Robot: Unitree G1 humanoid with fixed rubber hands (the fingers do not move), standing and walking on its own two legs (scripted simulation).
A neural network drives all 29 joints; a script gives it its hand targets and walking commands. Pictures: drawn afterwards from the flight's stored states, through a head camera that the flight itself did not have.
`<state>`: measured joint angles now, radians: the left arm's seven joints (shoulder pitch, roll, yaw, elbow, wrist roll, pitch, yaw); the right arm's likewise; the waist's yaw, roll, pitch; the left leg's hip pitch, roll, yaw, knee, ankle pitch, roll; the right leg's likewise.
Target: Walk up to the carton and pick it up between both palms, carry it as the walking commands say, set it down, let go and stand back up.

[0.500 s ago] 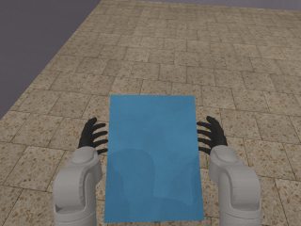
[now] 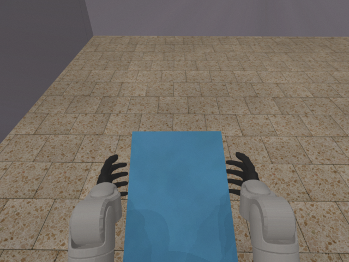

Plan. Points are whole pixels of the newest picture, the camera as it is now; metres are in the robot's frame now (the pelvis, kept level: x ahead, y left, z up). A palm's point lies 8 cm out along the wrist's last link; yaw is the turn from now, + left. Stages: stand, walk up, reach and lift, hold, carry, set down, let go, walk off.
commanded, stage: carry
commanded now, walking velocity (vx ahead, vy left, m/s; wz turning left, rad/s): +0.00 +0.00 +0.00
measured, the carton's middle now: (176, 198) +0.29 +0.01 +0.00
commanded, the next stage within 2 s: hold in 1.48 s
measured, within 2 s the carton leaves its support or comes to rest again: neither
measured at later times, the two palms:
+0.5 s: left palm (118, 190) +0.25 +0.13 +0.10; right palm (261, 193) +0.24 -0.16 +0.10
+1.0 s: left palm (116, 180) +0.28 +0.14 +0.09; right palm (250, 181) +0.28 -0.15 +0.09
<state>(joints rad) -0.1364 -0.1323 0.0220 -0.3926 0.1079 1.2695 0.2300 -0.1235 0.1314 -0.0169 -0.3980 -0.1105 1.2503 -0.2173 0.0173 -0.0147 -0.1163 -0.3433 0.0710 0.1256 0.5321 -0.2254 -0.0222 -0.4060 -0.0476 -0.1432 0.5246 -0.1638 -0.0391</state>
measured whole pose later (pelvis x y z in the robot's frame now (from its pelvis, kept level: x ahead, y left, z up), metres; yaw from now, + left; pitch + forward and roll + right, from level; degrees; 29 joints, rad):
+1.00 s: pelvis +0.01 -0.01 +0.00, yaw +0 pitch +3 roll +1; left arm -0.18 -0.14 0.07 -0.23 0.13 1.13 0.20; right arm -0.17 0.14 -0.05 -0.26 -0.12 1.13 -0.20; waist -0.01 0.01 -0.09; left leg -0.32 0.07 0.10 0.49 -0.22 -0.03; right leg -0.38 -0.05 -0.17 0.49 -0.16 -0.05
